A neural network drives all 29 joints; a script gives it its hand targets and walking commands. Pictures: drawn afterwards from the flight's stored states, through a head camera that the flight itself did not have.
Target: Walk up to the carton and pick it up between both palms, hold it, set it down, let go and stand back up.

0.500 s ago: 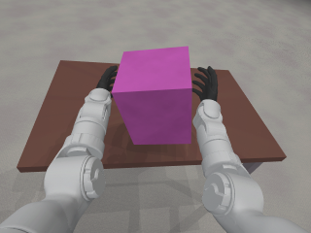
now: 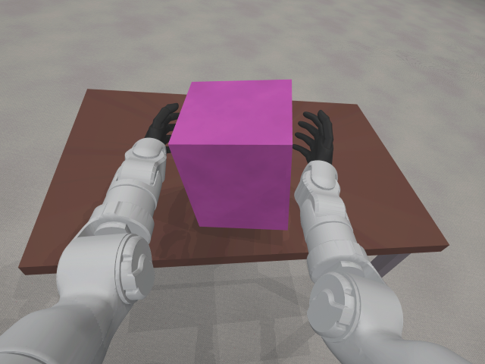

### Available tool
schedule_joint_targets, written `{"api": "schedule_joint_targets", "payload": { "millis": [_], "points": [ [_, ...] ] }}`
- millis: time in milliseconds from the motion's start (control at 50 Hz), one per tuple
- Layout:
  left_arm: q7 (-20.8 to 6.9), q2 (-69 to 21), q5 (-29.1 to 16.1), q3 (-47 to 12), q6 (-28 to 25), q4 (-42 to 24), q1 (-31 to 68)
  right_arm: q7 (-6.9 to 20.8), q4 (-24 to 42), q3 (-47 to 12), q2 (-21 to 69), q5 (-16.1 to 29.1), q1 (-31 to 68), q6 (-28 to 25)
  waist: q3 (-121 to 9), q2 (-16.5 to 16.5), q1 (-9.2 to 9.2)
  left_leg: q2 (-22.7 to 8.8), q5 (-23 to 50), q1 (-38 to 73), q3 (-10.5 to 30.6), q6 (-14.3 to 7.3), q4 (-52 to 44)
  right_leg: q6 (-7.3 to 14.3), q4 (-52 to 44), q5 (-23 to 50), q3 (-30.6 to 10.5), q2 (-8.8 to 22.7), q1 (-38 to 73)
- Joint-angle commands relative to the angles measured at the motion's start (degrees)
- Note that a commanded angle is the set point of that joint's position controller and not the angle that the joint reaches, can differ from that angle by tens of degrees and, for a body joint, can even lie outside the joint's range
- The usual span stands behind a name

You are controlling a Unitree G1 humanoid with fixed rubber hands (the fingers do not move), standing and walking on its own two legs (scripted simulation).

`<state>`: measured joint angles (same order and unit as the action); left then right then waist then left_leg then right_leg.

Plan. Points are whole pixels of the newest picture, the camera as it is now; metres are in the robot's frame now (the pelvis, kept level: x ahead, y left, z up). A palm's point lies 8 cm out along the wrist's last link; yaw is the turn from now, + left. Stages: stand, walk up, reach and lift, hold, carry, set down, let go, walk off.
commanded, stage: set down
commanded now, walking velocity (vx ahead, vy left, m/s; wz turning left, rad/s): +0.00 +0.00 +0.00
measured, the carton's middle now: (241, 159) +0.46 -0.05 +0.07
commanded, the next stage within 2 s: none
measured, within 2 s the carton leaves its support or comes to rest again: rests again in 0.92 s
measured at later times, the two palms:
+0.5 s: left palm (162, 145) +0.46 +0.10 +0.10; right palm (317, 167) +0.39 -0.17 +0.12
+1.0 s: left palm (159, 143) +0.49 +0.11 +0.08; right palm (303, 173) +0.41 -0.16 +0.09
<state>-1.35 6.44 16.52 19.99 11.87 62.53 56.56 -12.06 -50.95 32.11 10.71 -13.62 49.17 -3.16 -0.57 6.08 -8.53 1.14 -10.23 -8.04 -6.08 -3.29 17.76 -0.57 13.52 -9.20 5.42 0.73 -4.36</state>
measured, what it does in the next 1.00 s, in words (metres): stands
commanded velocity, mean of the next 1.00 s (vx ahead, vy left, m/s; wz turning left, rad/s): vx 0.00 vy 0.00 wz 0.00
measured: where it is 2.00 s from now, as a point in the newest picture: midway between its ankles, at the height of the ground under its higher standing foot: outside the picture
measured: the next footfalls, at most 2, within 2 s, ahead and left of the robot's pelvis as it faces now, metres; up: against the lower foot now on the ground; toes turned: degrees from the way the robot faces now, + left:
none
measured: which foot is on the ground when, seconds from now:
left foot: down 0.00-1.00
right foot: down 0.00-1.00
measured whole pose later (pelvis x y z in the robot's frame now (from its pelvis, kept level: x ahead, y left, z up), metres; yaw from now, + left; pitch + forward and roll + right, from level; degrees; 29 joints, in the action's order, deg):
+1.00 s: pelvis +0.01 +0.00 +0.00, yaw +0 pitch +12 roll -2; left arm -3.4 11.0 15.6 22.0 -0.8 78.7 65.0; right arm -11.6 -50.8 42.3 14.8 -24.5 50.2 -4.8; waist -5.3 4.5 -9.7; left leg 0.4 -11.3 -22.5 -5.9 -3.2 21.4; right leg -0.6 16.0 -9.2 5.7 0.3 -18.3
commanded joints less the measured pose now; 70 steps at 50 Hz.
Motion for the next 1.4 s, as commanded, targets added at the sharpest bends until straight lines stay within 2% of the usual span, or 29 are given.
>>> {"api": "schedule_joint_targets", "payload": {
  "millis": [0,60,100,120,180,260,300,380,440,500,520,600,640,660,720,760,800,840,900,920,1000,1080,1120,1140,1160,1240,1280,1320,1380],
  "points": [
    [-9.38,-30.33,-3.34,-9.84,-7.46,-10.56,45.78,9.92,2.71,-16.13,25.84,-1.91,39.73,-1.53,-37.68,-12.12,-0.92,-2.48,28.85,17.43,2.30,7.91,2.26,-0.83,3.49,26.49,0.91,-1.57,5.66],
    [-9.45,-29.53,-3.44,-9.24,-8.31,-9.80,46.55,9.83,2.94,-16.81,26.98,-2.47,39.94,-1.89,-38.65,-10.62,-0.72,-2.36,29.28,14.70,2.01,7.40,2.39,-1.36,4.52,29.34,0.66,-1.28,7.85],
    [-9.58,-30.09,-3.24,-8.86,-8.38,-8.13,45.48,9.70,3.70,-16.03,26.74,-2.87,40.46,-1.99,-38.25,-11.80,-0.65,-2.40,28.53,14.23,1.95,7.44,2.23,-1.12,4.22,28.38,0.54,-1.21,7.44],
    [-9.75,-29.63,-3.73,-9.10,-8.87,-8.10,46.84,9.56,3.02,-15.17,27.02,-3.80,39.92,-1.84,-38.75,-11.87,-1.57,-2.53,28.10,14.06,2.05,7.80,2.22,-1.22,4.38,27.72,0.65,-1.18,6.85],
    [-10.57,-27.57,-2.39,-6.10,-8.36,-4.15,44.47,9.45,3.11,-14.15,26.35,-4.80,39.75,-0.74,-34.55,-9.67,-1.08,-2.67,26.37,12.29,1.87,6.94,1.27,-1.56,4.55,28.11,0.18,-1.03,7.95],
    [-10.84,-26.66,-2.58,-5.15,-8.98,-3.35,46.05,9.90,4.87,-13.18,26.26,-5.79,41.07,-0.57,-37.45,-9.46,-0.49,-2.79,25.62,12.11,1.74,6.96,0.93,-1.31,4.25,26.72,0.58,-1.21,7.17],
    [-10.93,-25.47,-1.92,-3.60,-9.70,-2.06,47.33,10.06,5.32,-12.34,27.04,-6.50,41.37,-0.05,-36.89,-10.14,0.33,-2.42,21.35,9.95,1.27,6.11,0.24,-1.13,3.98,24.60,-0.02,-0.59,6.93],
    [-10.41,-25.96,-2.30,-4.50,-10.98,-2.76,48.67,10.37,4.62,-11.04,27.10,-7.89,40.91,-0.85,-41.65,-12.15,-0.46,-3.02,26.49,13.00,1.53,7.39,1.60,-1.06,4.75,26.01,0.47,-0.86,3.98],
    [-10.66,-23.06,-0.94,-1.22,-11.87,0.67,48.82,10.40,2.84,-10.65,28.23,-9.00,39.78,0.12,-38.90,-9.99,0.02,-2.54,23.18,8.97,0.89,5.81,0.91,-1.40,5.44,28.36,-0.43,-0.21,7.03],
    [-10.73,-23.44,-1.86,-1.97,-13.49,0.74,50.37,10.41,3.83,-10.92,29.31,-9.39,40.06,-0.29,-42.95,-10.44,-0.06,-2.24,21.59,6.02,0.46,5.32,0.49,-1.64,6.78,31.49,-0.88,0.17,8.97],
    [-10.78,-23.73,-2.24,-2.66,-13.88,0.68,51.06,10.22,3.40,-10.06,29.54,-9.92,39.61,-0.40,-43.66,-11.01,-1.26,-2.53,22.55,6.74,0.84,5.99,0.85,-1.77,7.10,31.70,-0.63,0.15,8.05],
    [-11.61,-23.03,-0.74,-0.83,-12.83,4.95,48.14,9.79,2.47,-7.94,28.12,-10.52,40.16,0.20,-39.76,-13.15,-1.07,-2.78,23.96,7.31,1.16,6.65,1.79,-1.56,6.49,28.98,-0.27,0.13,4.38],
    [-11.25,-24.57,-2.04,-2.80,-13.17,5.14,48.24,9.86,2.98,-7.28,27.40,-11.06,41.24,-1.11,-43.15,-15.02,-1.59,-4.04,31.10,11.97,2.01,8.50,3.65,-1.20,6.32,26.34,0.80,-0.87,-0.76],
    [-10.97,-24.65,-1.57,-2.71,-13.28,5.43,48.09,10.05,3.37,-7.39,26.79,-11.01,42.04,-1.68,-44.16,-16.94,-0.58,-4.22,34.88,14.53,1.99,9.21,5.11,-0.35,5.46,24.82,1.23,-1.26,-3.45],
    [-10.44,-23.90,-0.86,-1.06,-13.58,8.02,46.31,10.44,4.45,-7.79,26.69,-11.14,42.55,-2.37,-45.70,-15.48,0.84,-3.85,36.36,13.25,1.64,8.37,6.77,0.31,5.25,25.23,0.94,-1.52,-3.16],
    [-10.36,-24.77,-0.82,-1.69,-14.69,7.77,46.28,10.24,4.59,-8.61,28.37,-11.38,41.61,-2.98,-48.44,-15.02,0.21,-3.51,36.71,9.56,1.55,8.15,6.51,-0.37,7.60,32.53,0.41,-1.18,1.45],
    [-10.13,-25.42,-1.37,-3.42,-15.31,7.08,47.89,10.29,2.30,-7.55,28.36,-12.29,41.53,-3.66,-48.63,-16.69,-1.49,-4.35,40.86,13.02,2.34,9.67,7.49,-0.63,7.33,30.59,1.01,-1.33,-2.66],
    [-10.27,-25.80,-1.73,-3.55,-15.41,8.59,46.62,10.25,1.06,-7.26,27.57,-12.51,41.31,-4.07,-47.86,-15.92,-1.79,-4.49,42.77,15.44,2.55,9.59,8.66,0.11,5.97,28.78,1.23,-1.68,-5.16],
    [-10.75,-25.54,-1.63,-3.51,-16.48,10.16,45.71,9.62,0.87,-8.22,28.62,-12.58,40.38,-4.68,-47.55,-14.22,-2.08,-3.67,38.08,7.82,2.10,8.39,7.83,-0.19,7.99,35.46,0.31,-0.99,0.84],
    [-10.76,-25.19,-1.31,-3.51,-16.64,9.74,45.67,9.65,-0.22,-8.46,28.61,-11.96,39.73,-4.60,-46.70,-15.35,-2.03,-3.69,37.97,6.90,2.26,8.74,7.43,-0.33,8.58,36.44,0.39,-0.81,1.84],
    [-10.59,-26.09,-1.17,-3.24,-17.10,11.07,44.45,9.77,1.83,-9.61,29.15,-11.43,41.85,-6.30,-49.95,-15.31,-0.17,-4.01,40.62,8.40,2.43,8.72,8.61,0.08,8.27,34.52,0.49,-1.21,-0.88],
    [-10.61,-26.01,-0.91,-3.07,-17.82,13.51,44.23,9.95,0.89,-7.49,27.88,-12.62,42.90,-6.96,-47.79,-15.54,-0.63,-4.45,40.99,9.30,2.70,9.18,8.98,0.22,7.59,31.66,0.62,-1.12,-2.86],
    [-11.22,-25.19,-0.45,-1.69,-18.49,14.64,43.56,9.52,1.68,-8.29,29.11,-12.60,42.09,-6.94,-47.25,-13.15,-0.25,-3.21,35.21,3.29,1.82,7.47,8.03,-0.26,8.72,36.89,-0.51,-0.27,2.69],
    [-11.54,-24.69,-0.25,-1.95,-18.65,14.43,43.51,9.39,1.31,-8.25,29.55,-12.83,40.98,-6.47,-46.20,-13.03,-1.05,-3.15,33.00,0.50,2.09,7.15,6.96,-0.94,9.81,39.15,-0.74,0.23,5.36],
    [-11.67,-24.15,-0.23,-1.46,-18.82,14.15,43.02,9.46,2.67,-8.93,29.55,-12.40,41.33,-6.29,-46.45,-12.43,-0.02,-2.90,30.55,-1.19,1.90,6.58,5.89,-1.25,10.16,39.06,-1.04,0.44,6.60],
    [-11.90,-23.71,1.35,-0.04,-18.58,16.16,42.15,9.67,2.27,-7.48,28.83,-13.86,40.81,-5.71,-45.65,-12.29,0.07,-3.33,29.06,1.51,1.76,6.29,5.30,-0.98,8.77,34.10,-0.63,-0.13,3.60],
    [-12.02,-23.32,1.91,0.93,-18.91,15.51,42.26,9.62,3.37,-8.26,29.30,-13.49,40.29,-5.71,-45.43,-11.74,1.21,-2.78,26.71,-0.29,1.35,5.38,5.13,-0.69,8.65,34.56,-0.88,0.11,4.21],
    [-12.10,-22.95,2.51,1.54,-18.98,15.29,41.53,9.54,3.01,-8.02,29.74,-13.72,38.98,-5.36,-44.34,-11.96,0.88,-2.75,24.39,-2.64,1.39,5.14,4.23,-0.95,9.24,35.42,-1.22,0.60,6.52],
    [-11.91,-23.24,3.20,0.98,-18.92,13.95,43.17,9.83,1.51,-6.43,29.80,-14.48,38.00,-5.19,-44.60,-13.73,0.42,-3.67,26.81,2.54,1.73,5.98,4.65,-0.84,8.00,29.96,-0.27,-0.08,0.74]
  ]
}}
